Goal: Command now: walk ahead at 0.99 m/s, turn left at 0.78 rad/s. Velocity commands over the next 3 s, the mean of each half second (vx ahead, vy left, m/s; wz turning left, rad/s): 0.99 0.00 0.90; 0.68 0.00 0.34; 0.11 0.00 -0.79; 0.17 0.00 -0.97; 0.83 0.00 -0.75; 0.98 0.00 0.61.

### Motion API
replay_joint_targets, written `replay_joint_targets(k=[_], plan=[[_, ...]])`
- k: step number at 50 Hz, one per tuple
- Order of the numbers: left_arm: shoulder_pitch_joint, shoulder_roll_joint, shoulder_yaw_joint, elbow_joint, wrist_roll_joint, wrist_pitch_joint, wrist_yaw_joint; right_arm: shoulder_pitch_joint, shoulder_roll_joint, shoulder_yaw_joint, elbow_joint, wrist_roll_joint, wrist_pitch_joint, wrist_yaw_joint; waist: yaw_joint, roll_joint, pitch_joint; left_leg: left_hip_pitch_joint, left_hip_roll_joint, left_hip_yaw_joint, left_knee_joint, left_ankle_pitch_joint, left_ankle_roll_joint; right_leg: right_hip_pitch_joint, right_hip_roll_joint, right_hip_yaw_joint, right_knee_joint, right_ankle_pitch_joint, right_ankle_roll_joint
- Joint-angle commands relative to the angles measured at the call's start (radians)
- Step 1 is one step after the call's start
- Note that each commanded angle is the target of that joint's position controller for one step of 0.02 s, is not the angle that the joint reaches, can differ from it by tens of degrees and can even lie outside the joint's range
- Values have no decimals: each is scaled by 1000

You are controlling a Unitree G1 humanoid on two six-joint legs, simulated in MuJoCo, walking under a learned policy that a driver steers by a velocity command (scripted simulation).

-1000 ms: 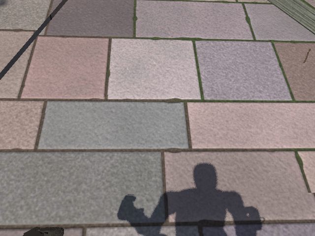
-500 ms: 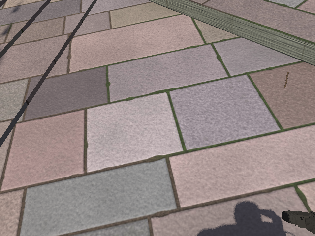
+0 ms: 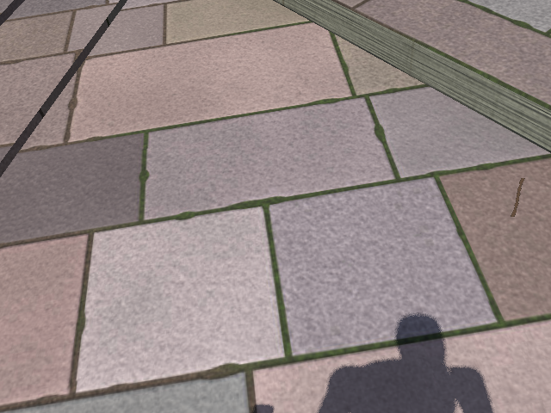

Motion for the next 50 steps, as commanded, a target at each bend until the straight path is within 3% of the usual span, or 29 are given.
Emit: replay_joint_targets(k=[1,3,5,6,7,10,12,13,14,15,16,17,18,19,22,26,30,32,34,35,36,37,38,39,40,41,42,45,50], plan=[[34,162,22,-114,42,-25,-5,-105,-122,-18,-149,1,-20,-23,109,-255,-26,104,422,-915,-464,-709,140,-357,-95,95,-177,39,-22],[-36,160,16,-151,65,-12,11,-132,-82,-4,-146,9,-25,-41,124,-186,62,-206,301,-698,-434,-450,95,-221,-160,53,-370,56,30],[-138,118,-2,-212,97,-28,1,-77,-78,-9,-125,47,-30,-72,86,-119,47,-371,181,-479,-378,-338,51,3,-150,3,-699,430,48],[-164,94,-4,-211,89,-32,-7,-38,-73,-12,-116,57,-26,-79,48,-107,8,-421,146,-430,-344,-372,26,157,-99,-46,-805,617,65],[-179,84,-2,-217,66,-30,-11,4,-80,-14,-107,59,-20,-77,20,-75,-27,-399,157,-443,-310,-438,7,225,-69,-54,-858,708,79],[-262,110,16,-254,15,-18,-7,89,-56,-15,-86,73,3,-68,-31,39,-24,-123,176,-535,-175,-596,-39,152,-43,25,-1061,607,71],[-203,145,43,-231,-2,-24,-5,128,-26,-8,-78,63,20,-62,11,40,-60,-9,182,-537,7,-614,-79,206,-54,38,-1124,487,39],[-63,169,62,-199,-5,-30,-8,118,6,3,-86,56,24,-51,96,7,-123,-69,154,-480,226,-630,-120,369,-103,53,-1086,428,12],[177,210,77,-162,12,-27,-11,81,81,33,-126,24,28,-42,197,-103,-290,-223,122,-374,583,-744,-161,647,-256,214,-1001,280,-24],[234,321,88,-153,35,-22,-31,259,84,48,-167,66,17,-43,100,-402,-403,-441,137,-326,891,-745,-206,773,-528,725,-1111,99,-213],[174,314,102,-138,25,-6,-35,188,11,45,-194,108,21,-45,106,-383,-338,-613,261,-263,964,-550,-224,717,-529,907,-1248,-451,-233],[136,243,87,-143,27,7,-22,63,-28,36,-197,89,32,-48,139,-256,-203,-651,283,-219,996,-478,-236,605,-462,763,-1285,-418,-193],[114,208,70,-127,39,19,-16,-15,-38,31,-205,56,43,-47,145,-106,-107,-623,318,-176,986,-432,-235,481,-405,578,-1288,-242,-162],[78,192,59,-115,50,21,-16,-37,-36,28,-226,38,49,-39,114,-112,-62,-575,354,-182,956,-386,-234,363,-377,474,-1290,-108,-163],[-15,130,44,-72,32,18,-13,-44,-13,25,-256,49,78,-14,43,-165,-32,-465,404,-187,859,-357,-231,200,-294,186,-1337,82,-115],[-21,157,53,-38,40,12,-6,-106,-32,29,-288,36,89,-7,31,-99,-10,-468,410,-168,662,-183,-243,211,-285,-54,-1389,297,-119],[54,230,68,3,37,20,0,-250,-40,38,-318,37,73,24,91,-43,52,-410,382,-54,351,-37,-201,308,-279,-218,-1449,389,-84],[52,274,72,11,38,31,-3,-271,-45,38,-327,43,67,38,75,-61,57,-301,330,27,235,-67,-166,348,-271,-300,-1413,705,-67],[92,327,80,21,24,45,0,-231,-78,23,-326,36,66,37,28,-132,1,-118,225,97,200,-175,-132,385,-283,-325,-1251,1306,-73],[102,347,80,29,14,50,2,-111,-112,4,-304,28,64,36,-45,-153,-62,55,177,90,159,-212,-106,359,-299,-312,-1073,1467,-84],[86,341,72,33,3,46,-2,101,-166,-28,-246,21,67,25,-159,-129,-164,366,165,45,30,-73,-62,252,-288,-297,-855,1457,-78],[91,282,50,30,7,33,-5,210,-205,-38,-193,15,73,2,-186,6,-203,677,268,-133,-27,91,-37,-17,-195,-280,-516,757,-38],[286,136,0,14,35,13,-21,134,-296,-24,-234,-15,59,-11,4,294,-429,967,631,-668,-3,381,146,-318,-30,-176,-55,-209,-1],[217,265,23,49,-5,-9,-23,194,-222,-16,-242,-22,58,-8,-131,87,-634,885,677,-761,-139,262,179,-272,-1,87,8,-176,-13],[88,273,31,4,-50,-4,-17,152,-213,-8,-208,-25,46,-3,-104,22,-451,717,657,-602,-186,243,138,-317,-39,54,-36,-125,-9],[34,244,23,-16,-39,9,-5,60,-187,1,-187,-10,29,-1,-38,-51,-257,498,611,-464,-215,246,69,-333,-102,6,-153,-54,-1],[28,235,28,5,-12,30,2,-11,-127,17,-187,-11,16,-4,0,-48,-205,373,572,-367,-232,232,28,-293,-145,2,-220,-8,5],[138,192,35,56,0,100,4,-107,-71,32,-171,-20,-9,-4,80,16,-142,147,521,-146,-340,302,-16,-140,-165,-21,-320,81,37],[56,150,33,-2,20,107,-8,-193,-85,30,-151,-28,8,-59,95,32,-120,173,446,94,-354,333,-62,-202,-156,-93,-591,381,61]])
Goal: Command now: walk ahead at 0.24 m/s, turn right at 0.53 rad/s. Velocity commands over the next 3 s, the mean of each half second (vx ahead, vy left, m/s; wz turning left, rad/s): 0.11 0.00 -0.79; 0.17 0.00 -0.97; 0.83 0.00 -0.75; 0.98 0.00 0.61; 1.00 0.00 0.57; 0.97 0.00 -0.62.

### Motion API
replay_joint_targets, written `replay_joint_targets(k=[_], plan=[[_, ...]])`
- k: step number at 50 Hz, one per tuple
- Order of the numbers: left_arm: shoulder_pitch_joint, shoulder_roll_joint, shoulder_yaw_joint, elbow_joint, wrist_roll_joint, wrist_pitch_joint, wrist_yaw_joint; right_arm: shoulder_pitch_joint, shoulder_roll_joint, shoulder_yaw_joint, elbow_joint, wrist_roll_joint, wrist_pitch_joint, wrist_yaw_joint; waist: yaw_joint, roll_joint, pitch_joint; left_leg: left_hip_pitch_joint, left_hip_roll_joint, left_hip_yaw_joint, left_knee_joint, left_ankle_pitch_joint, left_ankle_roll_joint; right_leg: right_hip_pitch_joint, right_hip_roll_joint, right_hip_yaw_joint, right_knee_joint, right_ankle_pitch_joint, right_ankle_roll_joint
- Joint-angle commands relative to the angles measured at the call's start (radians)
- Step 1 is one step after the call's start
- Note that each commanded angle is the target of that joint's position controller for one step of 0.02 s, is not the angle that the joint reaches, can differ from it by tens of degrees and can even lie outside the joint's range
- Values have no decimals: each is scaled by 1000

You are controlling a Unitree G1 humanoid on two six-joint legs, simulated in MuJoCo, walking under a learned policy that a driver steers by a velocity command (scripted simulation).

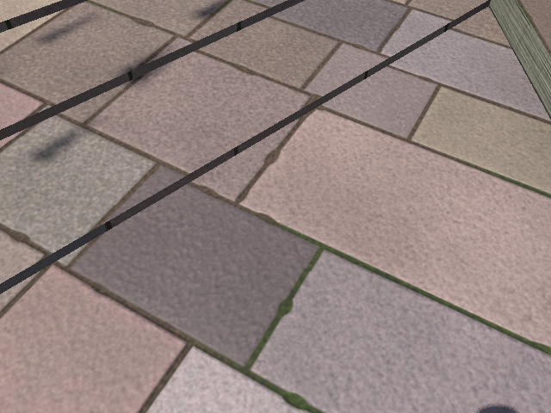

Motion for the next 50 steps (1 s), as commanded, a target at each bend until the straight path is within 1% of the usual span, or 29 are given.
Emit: replay_joint_targets(k=[1,4,7,9,10,11,12,13,14,15,16,17,18,20,23,28,30,31,32,33,34,35,36,37,39,41,43,46,50], plan=[[88,24,8,-36,13,4,-16,-147,-135,-33,-84,5,-2,-37,52,104,-107,-51,229,20,-116,581,109,166,-11,-40,-165,222,4],[23,20,8,-79,15,13,-48,-117,-165,-41,-64,19,32,-47,10,95,-108,71,280,33,-74,564,105,136,-3,-73,-310,265,-20],[-2,53,21,-127,13,27,-80,-116,-189,-52,-59,40,70,-49,1,111,-92,157,333,35,10,596,84,105,11,-112,-358,128,-62],[55,81,36,-138,11,32,-87,-142,-192,-57,-70,56,87,-55,32,128,-104,158,340,49,138,720,52,169,58,-153,-381,23,-100],[123,98,48,-129,10,29,-82,-153,-187,-57,-72,63,93,-57,66,119,-131,141,320,66,262,777,24,257,100,-172,-435,25,-133],[242,137,70,-109,18,20,-64,-151,-180,-55,-71,69,95,-54,130,46,-178,53,269,74,476,696,-29,436,129,-124,-550,187,-188],[228,263,101,-130,24,14,-35,-111,-132,-42,-97,36,83,-44,77,-215,-170,-196,122,68,754,57,-115,584,-29,173,-570,775,-285],[205,282,100,-169,54,6,-35,-81,-108,-31,-133,4,80,-30,21,-307,-322,-492,-99,-104,1046,-492,-167,797,-191,641,-659,691,-506],[163,244,89,-205,52,-5,-48,-100,-165,-38,-115,20,64,-14,61,-114,-411,-508,-53,-317,1084,-455,-136,816,-221,672,-727,468,-485],[110,212,83,-218,32,-10,-47,-155,-166,-40,-127,39,57,-10,45,-32,-332,-525,-24,-329,1043,-374,-114,740,-186,591,-745,316,-434],[56,171,73,-226,3,-3,-39,-174,-157,-41,-117,30,58,-16,11,62,-230,-533,11,-324,954,-313,-113,626,-139,503,-757,218,-376],[4,145,66,-243,-7,9,-24,-187,-165,-45,-116,21,64,-24,-10,57,-191,-499,35,-328,849,-263,-112,529,-107,443,-759,173,-343],[-22,129,62,-261,0,21,-10,-191,-156,-44,-110,22,69,-23,-23,28,-184,-430,33,-316,754,-233,-117,465,-54,396,-764,149,-311],[-20,145,72,-274,16,40,7,-186,-118,-36,-90,29,70,-21,-17,-6,-196,-375,-10,-292,601,-202,-146,448,-7,364,-750,204,-291],[0,173,86,-279,12,58,27,-177,-106,-31,-69,40,70,-23,1,-49,-238,-322,-33,-308,465,-147,-173,453,3,389,-727,168,-276],[-36,172,87,-306,12,84,25,-171,-140,-48,-55,44,59,-13,26,-142,-215,-233,-46,-313,294,-93,-158,407,33,472,-716,-10,-232],[-61,168,86,-318,8,90,22,-125,-159,-60,-41,46,46,-7,8,-160,-206,-149,-37,-308,152,-53,-135,387,51,504,-682,-23,-210],[-75,157,82,-323,2,92,20,-78,-176,-70,-24,43,41,-6,-14,-146,-205,-61,-5,-304,35,22,-116,346,86,489,-642,-67,-182],[-26,106,67,-320,5,95,16,-55,-240,-88,-24,31,44,-11,7,-15,-233,62,178,-451,-44,-12,-50,250,162,402,-490,-301,-139],[-9,75,58,-342,0,89,11,-92,-300,-95,-34,2,58,-19,57,291,-190,62,367,-715,-125,6,88,74,305,162,-229,-423,-86],[7,164,78,-341,15,70,-1,-139,-255,-86,-64,-20,52,-22,66,311,-157,2,438,-785,-139,16,155,15,201,155,-25,-382,-50],[15,208,91,-309,10,70,-7,-197,-196,-72,-91,-9,53,-34,70,229,-137,-24,385,-650,-112,1,126,28,162,134,55,-303,-37],[26,198,91,-284,9,77,-6,-227,-171,-65,-102,7,59,-45,68,177,-116,-36,308,-531,-92,-6,82,30,148,113,106,-235,-24],[38,175,85,-275,13,84,-5,-227,-170,-62,-106,20,64,-56,60,154,-110,-18,278,-466,-82,16,66,8,138,94,171,-186,-12],[7,135,66,-292,1,88,-11,-183,-178,-57,-100,18,70,-69,29,144,-91,1,261,-360,-88,115,82,-20,101,29,184,-142,8],[-52,125,53,-323,-8,82,-14,-54,-224,-71,-81,24,66,-66,-44,197,-143,143,301,-378,-147,-122,88,-100,56,-15,127,-112,17],[-87,132,50,-339,-9,73,-21,14,-251,-80,-74,34,53,-59,-80,217,-149,224,346,-412,-189,-338,82,-159,24,-20,100,-129,14],[-106,119,44,-345,-6,60,-27,40,-271,-88,-76,34,31,-52,-89,200,-113,236,388,-383,-233,-439,67,-183,-9,-26,55,-126,3],[-116,81,31,-346,-7,51,-35,42,-278,-94,-71,28,12,-41,-78,189,-64,193,408,-269,-261,-420,50,-146,-39,-40,-10,-100,-12]])
Over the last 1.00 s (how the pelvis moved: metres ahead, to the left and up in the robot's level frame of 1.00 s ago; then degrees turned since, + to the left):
0.67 0.11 0.02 35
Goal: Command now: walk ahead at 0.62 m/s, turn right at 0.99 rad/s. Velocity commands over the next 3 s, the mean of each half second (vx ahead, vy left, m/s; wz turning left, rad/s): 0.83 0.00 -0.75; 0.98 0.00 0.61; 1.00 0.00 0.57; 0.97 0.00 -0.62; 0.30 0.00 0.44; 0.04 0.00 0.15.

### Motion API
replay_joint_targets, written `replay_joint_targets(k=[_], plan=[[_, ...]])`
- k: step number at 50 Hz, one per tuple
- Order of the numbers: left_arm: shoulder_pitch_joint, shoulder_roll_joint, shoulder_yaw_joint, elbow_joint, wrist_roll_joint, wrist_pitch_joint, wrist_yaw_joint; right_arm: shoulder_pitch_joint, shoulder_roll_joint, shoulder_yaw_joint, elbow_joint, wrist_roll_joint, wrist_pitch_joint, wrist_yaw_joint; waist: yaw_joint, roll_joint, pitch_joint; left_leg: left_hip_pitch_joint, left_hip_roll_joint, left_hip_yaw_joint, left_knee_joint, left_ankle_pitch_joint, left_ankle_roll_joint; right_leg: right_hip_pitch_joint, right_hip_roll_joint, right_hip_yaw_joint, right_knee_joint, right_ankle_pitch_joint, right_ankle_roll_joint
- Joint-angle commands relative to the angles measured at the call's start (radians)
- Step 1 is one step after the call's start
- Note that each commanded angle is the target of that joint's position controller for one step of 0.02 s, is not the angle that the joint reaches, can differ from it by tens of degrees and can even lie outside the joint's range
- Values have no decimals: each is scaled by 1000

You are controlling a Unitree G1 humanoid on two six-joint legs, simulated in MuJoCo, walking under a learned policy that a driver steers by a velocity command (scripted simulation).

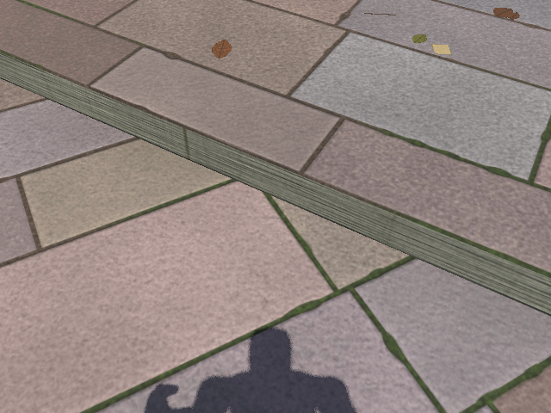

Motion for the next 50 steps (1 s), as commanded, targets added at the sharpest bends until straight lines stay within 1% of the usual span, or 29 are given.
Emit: replay_joint_targets(k=[1,9,11,12,13,14,15,16,17,18,20,24,28,30,33,34,35,36,37,38,39,40,41,44,46,47,48,49,50], plan=[[-144,52,8,-121,-1,-31,-7,-3,-206,-59,-51,-3,-26,5,-29,143,53,161,283,-236,-223,-380,147,-214,-42,4,-57,10,-14],[-155,48,-8,-122,-12,-27,-35,-32,-244,-74,-19,9,-18,43,28,118,133,175,298,-6,-200,-293,110,-77,-60,-76,-220,-92,-112],[4,84,14,-59,-20,-25,-35,-97,-251,-72,-22,13,-8,56,140,103,78,80,244,111,-6,23,85,215,36,-190,-304,-76,-157],[211,152,55,24,-25,-30,-28,-122,-229,-63,-25,15,-3,60,251,24,-27,-2,173,189,330,380,61,503,140,-254,-371,-38,-197],[449,252,95,120,-32,-34,-21,-162,-138,-33,-75,-11,-12,52,329,-216,0,-389,114,134,828,35,14,802,148,-86,-427,-10,-256],[324,364,90,68,-25,-55,-24,-153,-11,8,-174,-18,-54,47,161,-554,-11,-810,-77,-30,1181,-405,-26,853,-46,564,-684,-248,-405],[270,271,59,-7,-14,-95,-47,-237,-145,-8,-218,26,-98,48,200,-319,-105,-898,-77,-241,1240,-316,-1,851,-174,864,-898,-458,-453],[273,211,40,7,-3,-116,-49,-294,-174,-12,-222,60,-121,53,191,-168,-43,-954,-50,-233,1216,-222,23,836,-234,839,-924,-420,-440],[267,180,30,29,6,-122,-44,-228,-144,0,-177,49,-128,56,145,-88,-29,-905,-1,-238,1143,-161,35,751,-228,735,-880,-371,-417],[192,140,14,23,13,-123,-37,-169,-127,7,-139,28,-121,57,95,-87,0,-812,50,-247,1043,-75,35,626,-185,591,-838,-287,-377],[85,90,-10,13,41,-128,-19,-90,-124,4,-78,30,-84,75,34,-121,52,-689,92,-231,942,78,24,461,-103,379,-836,-116,-315],[170,63,-24,83,42,-156,14,-244,-59,33,-89,25,-53,85,90,-33,125,-676,42,-167,683,311,9,446,-32,93,-938,292,-225],[256,66,-31,158,42,-165,46,-394,-16,46,-122,53,-79,122,140,-42,166,-534,-77,-94,325,517,43,494,-9,-94,-1047,457,-105],[262,98,-26,183,43,-160,58,-391,-34,33,-128,56,-89,143,120,-81,138,-482,-138,-55,235,526,68,613,-23,-131,-1008,703,-66],[220,170,-4,185,72,-131,92,-227,-95,1,-108,67,-76,139,7,-185,6,-295,-238,32,277,408,108,771,-66,-156,-750,1408,-13],[178,181,5,179,87,-121,102,-69,-138,-20,-70,67,-60,129,-80,-214,-57,-147,-252,31,330,330,131,755,-76,-150,-556,1609,-10],[78,197,13,152,104,-116,102,203,-196,-46,4,63,-40,113,-207,-201,-138,99,-208,-50,337,306,175,646,-75,-133,-254,1676,-11],[-59,160,6,124,98,-127,83,435,-196,-44,76,54,-19,88,-324,4,-130,329,-122,-186,247,342,225,387,65,-143,281,958,-1],[72,-88,-64,73,81,-174,40,381,-189,-28,78,8,-29,80,-110,399,-179,651,-19,-492,410,207,358,-171,225,51,734,-325,22],[128,-47,-85,27,6,-221,7,239,-159,-27,6,-11,-31,69,-56,287,-341,663,128,-962,86,-435,490,-315,206,201,754,-252,-42],[19,51,-71,6,-9,-245,-5,201,-123,-27,-41,-7,-38,56,-69,108,-196,495,129,-1026,-104,-572,431,-281,161,209,592,-130,-111],[-20,53,-68,-9,2,-248,-7,112,-101,-15,-52,-8,-52,61,29,-97,-43,246,124,-1001,-156,-502,387,-229,122,195,460,-49,-133],[-25,40,-72,3,35,-237,0,41,-94,-11,-78,-3,-66,64,79,-164,10,56,75,-948,-164,-408,380,-136,92,203,365,-19,-129],[-5,58,-65,3,58,-197,28,-36,-95,-9,-100,16,-65,54,145,-106,123,-266,-58,-716,-184,-138,370,-14,37,170,159,7,-64],[-124,27,-79,-58,89,-192,38,-28,-88,-2,-93,37,-66,34,112,-75,154,-420,-133,-565,-168,114,343,94,54,88,-77,130,-24],[-149,-12,-91,-73,90,-189,33,-22,-91,-3,-80,47,-57,24,95,-35,127,-474,-179,-497,-138,130,310,212,80,54,-188,213,-9],[-149,-46,-101,-72,79,-181,28,3,-89,-2,-74,40,-41,19,76,38,72,-437,-174,-503,-88,174,285,252,105,31,-159,208,4],[-152,-46,-98,-97,64,-179,29,60,-85,2,-64,61,-22,17,67,59,41,-310,-146,-565,-49,115,279,160,103,82,-135,52,10],[-188,-43,-91,-109,40,-181,31,110,-10,24,-60,81,-3,25,59,-10,47,-159,-141,-586,57,238,243,118,97,102,-227,-137,-16]])
Over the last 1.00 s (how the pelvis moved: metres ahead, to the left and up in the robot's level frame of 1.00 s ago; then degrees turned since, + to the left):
0.23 0.00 0.01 -55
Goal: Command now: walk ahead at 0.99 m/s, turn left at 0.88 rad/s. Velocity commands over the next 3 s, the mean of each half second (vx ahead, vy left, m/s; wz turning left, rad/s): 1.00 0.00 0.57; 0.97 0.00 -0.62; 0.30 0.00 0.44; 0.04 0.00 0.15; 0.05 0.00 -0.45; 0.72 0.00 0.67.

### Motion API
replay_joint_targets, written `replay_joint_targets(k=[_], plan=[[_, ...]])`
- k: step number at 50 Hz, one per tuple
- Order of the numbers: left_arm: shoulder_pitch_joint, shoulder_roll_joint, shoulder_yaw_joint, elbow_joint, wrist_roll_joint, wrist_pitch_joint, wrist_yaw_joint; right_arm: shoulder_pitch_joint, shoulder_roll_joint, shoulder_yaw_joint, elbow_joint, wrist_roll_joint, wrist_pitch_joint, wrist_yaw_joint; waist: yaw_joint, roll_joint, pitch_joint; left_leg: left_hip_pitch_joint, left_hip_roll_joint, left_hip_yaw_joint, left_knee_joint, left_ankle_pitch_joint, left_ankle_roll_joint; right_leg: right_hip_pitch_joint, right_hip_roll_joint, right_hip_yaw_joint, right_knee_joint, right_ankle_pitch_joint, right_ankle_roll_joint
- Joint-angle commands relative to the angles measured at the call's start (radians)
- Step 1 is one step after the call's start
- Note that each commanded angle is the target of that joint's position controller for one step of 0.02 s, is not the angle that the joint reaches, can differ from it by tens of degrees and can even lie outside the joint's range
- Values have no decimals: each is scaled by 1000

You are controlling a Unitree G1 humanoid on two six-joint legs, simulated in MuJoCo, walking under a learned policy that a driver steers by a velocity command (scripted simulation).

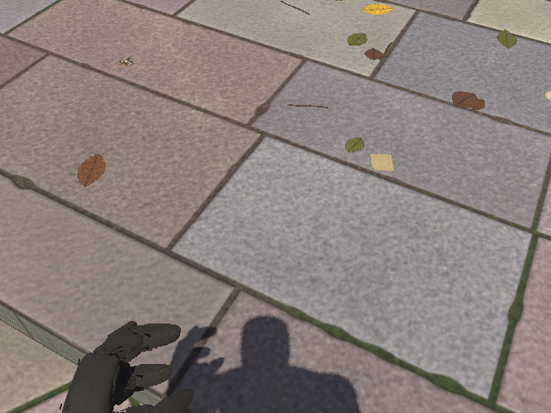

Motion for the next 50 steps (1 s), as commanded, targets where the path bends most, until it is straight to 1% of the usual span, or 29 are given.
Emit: replay_joint_targets(k=[1,3,4,5,7,9,12,15,16,17,18,19,20,21,22,23,25,27,29,31,32,33,34,35,36,38,41,45,50], plan=[[-30,80,36,-107,-32,-7,8,-63,-64,-4,-82,30,24,-1,102,8,-38,-61,127,-202,69,668,38,281,89,-92,-368,-268,-32],[205,216,105,-52,-60,-29,12,-253,-197,-35,-141,-16,56,-12,241,121,-242,26,120,-202,457,940,-64,641,63,-69,-849,170,-56],[395,239,121,47,-73,-7,11,-290,-143,-25,-184,-42,44,-6,246,89,-282,-248,92,-108,697,361,-65,1011,-55,-37,-796,394,-59],[450,244,111,82,-42,14,5,-175,17,16,-201,-61,9,2,135,-188,-230,-772,39,-29,947,-384,-74,1366,-264,126,-427,1284,-94],[495,199,133,98,13,65,10,-165,-102,9,-224,5,-13,2,214,-264,-284,-1096,192,91,1251,-342,-143,1392,-471,248,-395,1127,-274],[460,130,125,147,24,66,17,-390,-43,23,-301,15,20,0,224,-78,-46,-1215,241,152,1389,-306,-160,1170,-341,102,-566,778,-201],[244,58,95,213,-2,26,27,-541,66,80,-450,-16,36,36,70,-69,223,-986,279,245,1121,-337,-175,572,-175,-142,-783,797,-93],[103,232,134,189,-14,-16,38,-285,-75,14,-350,-72,28,30,-63,-8,-109,-67,125,368,801,148,-126,305,-90,-253,-773,1618,-85],[172,313,155,225,-36,-15,25,-272,-150,-15,-345,-43,28,21,-87,-47,-125,-134,92,439,653,-6,-105,509,-120,-237,-600,1911,-87],[187,359,168,227,-62,-2,23,-232,-160,-31,-332,-63,26,25,-99,-40,-113,-38,92,410,365,124,-90,575,-148,-203,-407,2030,-78],[182,376,172,231,-92,22,30,-92,-145,-51,-279,-89,27,30,-186,-39,-127,188,153,320,-87,382,-42,527,-111,-179,-122,1766,-65],[81,284,151,203,-106,36,46,124,-151,-60,-124,-80,30,41,-248,152,-52,461,319,164,-358,739,71,211,92,-186,568,290,-26],[164,21,79,158,-71,16,27,94,-196,-32,-108,-106,10,39,-96,307,-154,755,502,43,205,1338,97,-270,161,-39,1086,-529,-101],[116,36,70,125,-110,-16,4,192,-180,-30,-82,-141,10,30,-157,217,-330,926,675,-40,398,1556,202,-533,215,65,1349,-584,-134],[23,41,55,68,-131,-22,-9,324,-159,-36,3,-145,20,38,-201,99,-402,999,672,-44,289,1204,197,-733,191,49,1490,-577,-140],[-61,-27,22,-11,-130,-15,-3,354,-130,-42,66,-118,16,29,-203,161,-353,964,637,-128,138,761,162,-856,81,-15,1470,-494,-119],[22,-126,-44,-99,-137,50,-26,66,-16,18,67,-83,4,-13,41,158,-105,530,709,-75,-55,399,102,-921,-24,78,1534,-625,-122],[96,13,-36,-157,-88,103,-49,-451,-53,51,-54,-38,-8,-14,332,22,167,-270,622,239,-414,148,-29,-491,-99,-44,866,-582,-96],[281,37,-11,-90,-13,116,-13,-534,-191,2,-57,-61,-47,-31,426,-27,68,-740,377,509,-406,710,-30,319,49,-227,579,-67,-61],[571,173,80,41,-7,98,6,-410,-419,-70,-55,-39,-54,-25,503,102,-243,-358,404,420,-110,1672,10,674,203,-328,459,-127,-68],[696,244,124,93,-33,94,7,-426,-432,-81,-62,-41,-31,-15,565,164,-307,-178,426,377,163,1847,6,722,216,-334,285,-131,-91],[792,309,149,137,-32,103,-1,-469,-370,-71,-95,-27,-22,-12,600,74,-233,-157,377,304,645,1423,-32,716,205,-153,-84,-149,-182],[627,342,134,188,-39,103,-26,-414,-79,-3,-131,-58,-44,9,342,-411,-55,-378,115,236,1190,-37,-89,590,163,216,-252,-69,-270],[395,208,63,100,-47,89,-23,-252,39,18,-234,-79,-82,47,87,-716,-118,-566,51,18,1423,-183,-49,520,57,762,-660,-218,-332],[395,97,39,92,-48,84,-42,-267,-5,19,-258,-58,-106,63,95,-538,-18,-705,52,31,1575,-180,-26,482,3,866,-784,-330,-339],[424,79,60,157,-74,61,-69,-361,31,44,-310,-57,-105,56,38,-46,182,-903,89,110,1665,-204,-42,386,0,667,-668,-125,-304],[392,67,70,206,-88,59,-59,-339,58,69,-344,-72,-71,43,-29,100,109,-803,185,155,1356,-177,-86,259,157,346,-605,-111,-274],[377,75,75,218,-94,47,6,-597,18,61,-440,-83,-96,-4,88,31,72,-452,202,229,582,53,-168,200,171,274,-799,161,-314],[421,202,124,259,-57,90,52,-457,-120,-27,-363,1,-83,-8,49,-168,-155,-130,82,276,60,419,-209,699,88,228,-555,890,-172]])
Over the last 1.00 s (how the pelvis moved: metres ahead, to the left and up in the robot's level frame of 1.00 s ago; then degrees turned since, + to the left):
0.68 -0.33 -0.01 0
